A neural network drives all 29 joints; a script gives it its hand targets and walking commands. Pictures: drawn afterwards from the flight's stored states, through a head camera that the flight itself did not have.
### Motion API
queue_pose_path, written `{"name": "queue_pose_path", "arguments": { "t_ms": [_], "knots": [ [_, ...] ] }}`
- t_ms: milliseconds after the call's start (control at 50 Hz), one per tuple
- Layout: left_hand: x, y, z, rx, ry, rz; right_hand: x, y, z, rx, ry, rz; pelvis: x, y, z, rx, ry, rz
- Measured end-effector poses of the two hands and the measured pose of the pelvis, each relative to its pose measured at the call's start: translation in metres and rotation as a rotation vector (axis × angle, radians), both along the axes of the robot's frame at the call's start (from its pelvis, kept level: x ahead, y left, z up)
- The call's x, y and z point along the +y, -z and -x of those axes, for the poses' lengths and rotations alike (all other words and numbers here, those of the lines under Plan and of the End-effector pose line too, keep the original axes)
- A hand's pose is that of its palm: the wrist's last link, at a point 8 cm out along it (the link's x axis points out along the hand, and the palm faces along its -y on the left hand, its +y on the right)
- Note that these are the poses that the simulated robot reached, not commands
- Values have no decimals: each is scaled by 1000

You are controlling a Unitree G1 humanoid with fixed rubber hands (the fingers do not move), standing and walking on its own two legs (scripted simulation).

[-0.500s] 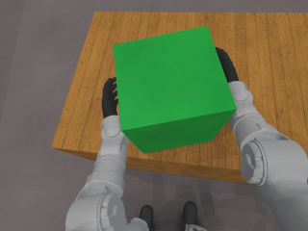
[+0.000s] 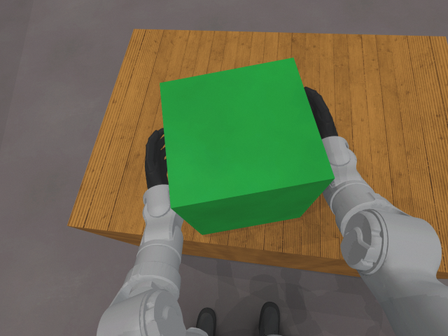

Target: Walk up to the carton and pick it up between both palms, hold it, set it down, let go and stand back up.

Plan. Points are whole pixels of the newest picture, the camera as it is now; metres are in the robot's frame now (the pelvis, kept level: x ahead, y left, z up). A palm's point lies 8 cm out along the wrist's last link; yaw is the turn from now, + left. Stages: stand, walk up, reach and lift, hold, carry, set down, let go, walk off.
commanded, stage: reach and lift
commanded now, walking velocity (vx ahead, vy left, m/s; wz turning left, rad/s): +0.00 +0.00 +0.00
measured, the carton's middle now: (240, 160) +0.43 +0.05 -0.04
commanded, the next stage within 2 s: none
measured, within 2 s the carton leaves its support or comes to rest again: leaves its support in 1.44 s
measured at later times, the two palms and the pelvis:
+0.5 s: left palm (160, 178) +0.37 +0.19 -0.04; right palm (321, 131) +0.49 -0.09 -0.02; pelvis +0.01 +0.00 +0.00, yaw +0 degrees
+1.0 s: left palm (159, 189) +0.35 +0.19 -0.04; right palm (320, 137) +0.48 -0.09 -0.02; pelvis +0.00 +0.00 -0.01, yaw +1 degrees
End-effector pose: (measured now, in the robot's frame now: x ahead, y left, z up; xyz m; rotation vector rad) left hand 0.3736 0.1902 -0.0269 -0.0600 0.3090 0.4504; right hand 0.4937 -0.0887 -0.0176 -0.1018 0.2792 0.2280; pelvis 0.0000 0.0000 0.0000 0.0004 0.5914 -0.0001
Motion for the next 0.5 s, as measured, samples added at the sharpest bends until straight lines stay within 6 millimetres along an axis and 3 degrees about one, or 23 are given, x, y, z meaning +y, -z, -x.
{"name": "queue_pose_path", "arguments": {
  "t_ms": [260, 500],
  "knots": [
    [0, 5, 0, -20, -7, 16, 0, 3, 0, -13, 0, -1, 2, -2, -14, -7, -6, 4],
    [0, 9, 1, -49, -18, 41, 1, 3, 0, -52, -10, 29, 5, 1, -11, 28, -4, 10]
  ]
}}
